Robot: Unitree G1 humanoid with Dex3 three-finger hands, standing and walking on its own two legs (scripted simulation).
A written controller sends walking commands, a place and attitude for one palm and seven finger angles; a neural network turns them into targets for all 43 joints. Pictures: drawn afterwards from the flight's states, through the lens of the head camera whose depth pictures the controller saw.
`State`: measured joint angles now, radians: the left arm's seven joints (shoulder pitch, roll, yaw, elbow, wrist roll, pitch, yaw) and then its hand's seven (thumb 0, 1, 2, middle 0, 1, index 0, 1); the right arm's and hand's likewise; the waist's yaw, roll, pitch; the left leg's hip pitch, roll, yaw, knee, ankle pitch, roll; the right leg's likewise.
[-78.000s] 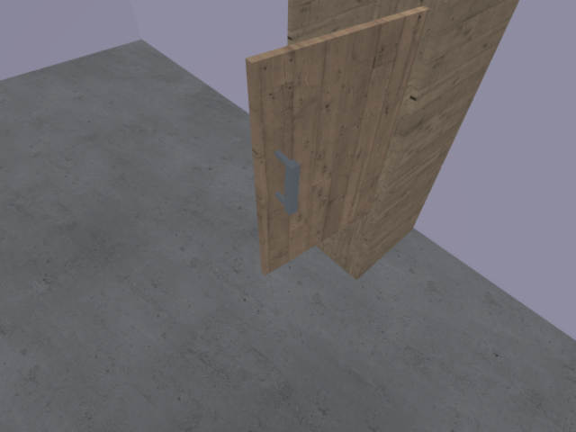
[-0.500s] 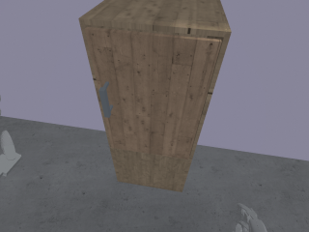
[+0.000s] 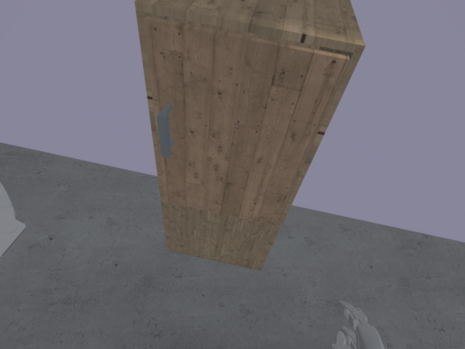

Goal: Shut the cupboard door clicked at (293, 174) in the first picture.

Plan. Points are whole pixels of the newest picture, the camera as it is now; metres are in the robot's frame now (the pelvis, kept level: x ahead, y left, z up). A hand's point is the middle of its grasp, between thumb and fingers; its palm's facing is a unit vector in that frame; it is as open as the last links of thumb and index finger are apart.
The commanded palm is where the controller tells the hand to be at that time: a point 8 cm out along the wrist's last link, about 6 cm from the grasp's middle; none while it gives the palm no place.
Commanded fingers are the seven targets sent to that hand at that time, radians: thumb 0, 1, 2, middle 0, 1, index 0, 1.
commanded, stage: step back with the hand held close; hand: left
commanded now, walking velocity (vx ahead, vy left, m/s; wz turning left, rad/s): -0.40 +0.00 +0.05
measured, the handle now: (167, 130) +0.59 +0.22 +0.01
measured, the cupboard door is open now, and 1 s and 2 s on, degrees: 0 0 0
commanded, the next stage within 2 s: stop stepping back and stand still in 0.16 s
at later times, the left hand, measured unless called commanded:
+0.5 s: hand out of the picture +0.04 +0.24 +0.18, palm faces +0.57 -0.77 -0.29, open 7.4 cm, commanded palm -0.01 +0.26 +0.18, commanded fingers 0.00 0.90 0.90 -0.20 -0.30 -0.20 -0.30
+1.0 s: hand out of the picture -0.02 +0.26 +0.17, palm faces +0.54 -0.77 -0.33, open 7.4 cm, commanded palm -0.07 +0.30 +0.18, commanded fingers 0.00 0.90 0.90 -0.20 -0.30 -0.20 -0.30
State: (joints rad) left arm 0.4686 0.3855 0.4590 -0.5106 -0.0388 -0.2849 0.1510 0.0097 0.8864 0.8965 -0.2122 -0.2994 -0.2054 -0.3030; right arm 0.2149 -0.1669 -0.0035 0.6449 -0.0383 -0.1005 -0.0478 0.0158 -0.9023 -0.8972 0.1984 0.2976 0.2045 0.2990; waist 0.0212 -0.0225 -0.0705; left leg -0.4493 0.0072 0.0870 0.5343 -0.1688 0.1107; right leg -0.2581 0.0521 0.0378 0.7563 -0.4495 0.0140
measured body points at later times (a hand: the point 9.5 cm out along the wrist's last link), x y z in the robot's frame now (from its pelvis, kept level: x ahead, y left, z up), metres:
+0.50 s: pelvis -0.15 -0.04 +0.00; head -0.19 -0.03 +0.45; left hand +0.01 +0.28 +0.20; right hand -0.02 -0.32 -0.08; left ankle -0.15 +0.10 -0.70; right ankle -0.19 -0.14 -0.73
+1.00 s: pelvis -0.20 -0.01 -0.02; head -0.23 +0.01 +0.43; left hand -0.05 +0.30 +0.19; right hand -0.05 -0.24 -0.10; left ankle -0.17 +0.11 -0.74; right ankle -0.19 -0.14 -0.73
